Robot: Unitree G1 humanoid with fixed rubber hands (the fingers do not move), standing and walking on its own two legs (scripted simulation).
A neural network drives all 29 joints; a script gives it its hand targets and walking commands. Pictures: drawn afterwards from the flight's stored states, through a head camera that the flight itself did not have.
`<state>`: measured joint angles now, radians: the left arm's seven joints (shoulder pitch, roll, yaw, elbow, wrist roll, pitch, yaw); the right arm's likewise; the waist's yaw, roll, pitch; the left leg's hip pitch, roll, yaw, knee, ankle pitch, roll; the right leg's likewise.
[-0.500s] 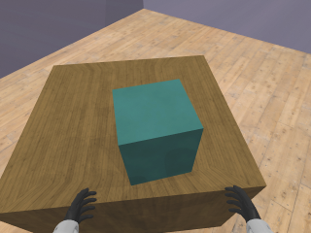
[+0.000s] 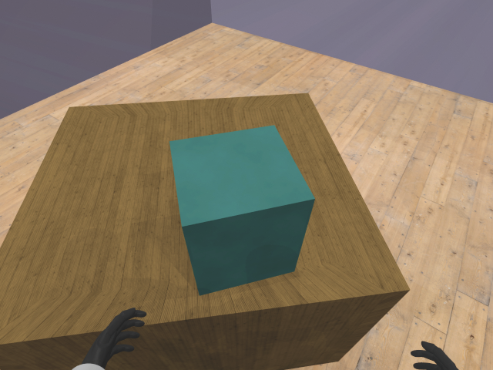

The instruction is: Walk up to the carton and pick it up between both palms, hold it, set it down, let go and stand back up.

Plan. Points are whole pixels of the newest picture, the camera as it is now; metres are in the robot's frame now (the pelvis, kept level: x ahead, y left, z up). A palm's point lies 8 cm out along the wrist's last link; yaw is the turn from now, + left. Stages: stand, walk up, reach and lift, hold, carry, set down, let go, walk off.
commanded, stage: stand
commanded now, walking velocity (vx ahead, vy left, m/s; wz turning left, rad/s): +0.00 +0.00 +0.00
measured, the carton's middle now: (236, 211) +0.41 +0.02 -0.01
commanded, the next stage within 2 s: none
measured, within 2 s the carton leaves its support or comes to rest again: neither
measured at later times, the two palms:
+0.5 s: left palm (98, 360) +0.16 +0.24 -0.06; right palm out of the picture +0.06 -0.31 -0.09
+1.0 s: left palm (100, 359) +0.16 +0.24 -0.06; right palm out of the picture +0.08 -0.31 -0.09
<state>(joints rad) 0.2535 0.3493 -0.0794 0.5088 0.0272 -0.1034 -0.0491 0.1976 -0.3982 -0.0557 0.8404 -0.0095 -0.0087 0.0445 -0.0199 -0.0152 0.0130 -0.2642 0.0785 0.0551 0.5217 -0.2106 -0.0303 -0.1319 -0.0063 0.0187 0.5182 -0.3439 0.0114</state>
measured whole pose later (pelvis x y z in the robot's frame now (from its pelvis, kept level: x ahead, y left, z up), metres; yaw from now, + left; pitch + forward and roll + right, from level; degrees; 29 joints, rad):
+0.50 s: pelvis -0.02 +0.01 +0.00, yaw +1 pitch -2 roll -1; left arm 0.20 0.35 -0.09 0.56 0.02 -0.13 -0.05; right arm 0.22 -0.40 -0.04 0.90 -0.02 -0.02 0.05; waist -0.04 -0.01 0.02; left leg -0.31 0.07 0.04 0.54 -0.19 -0.01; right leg -0.17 -0.01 0.01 0.54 -0.33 0.02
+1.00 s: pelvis -0.01 +0.00 +0.00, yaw +1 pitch -2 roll -1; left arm 0.18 0.35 -0.09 0.60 0.01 -0.14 -0.05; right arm 0.17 -0.40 -0.03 0.93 -0.01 -0.02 0.05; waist -0.03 -0.01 0.02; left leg -0.28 0.08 0.03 0.50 -0.18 -0.03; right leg -0.14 0.00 -0.01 0.50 -0.32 0.01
